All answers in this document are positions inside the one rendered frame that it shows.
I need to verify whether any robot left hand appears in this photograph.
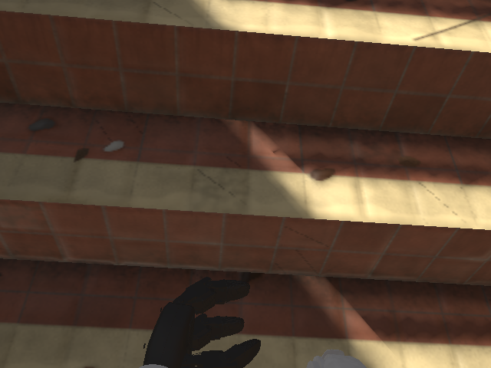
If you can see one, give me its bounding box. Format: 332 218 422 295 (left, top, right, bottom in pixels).
143 277 261 368

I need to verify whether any right robot shin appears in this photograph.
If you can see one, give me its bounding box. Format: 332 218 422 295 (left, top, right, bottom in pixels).
322 349 344 359

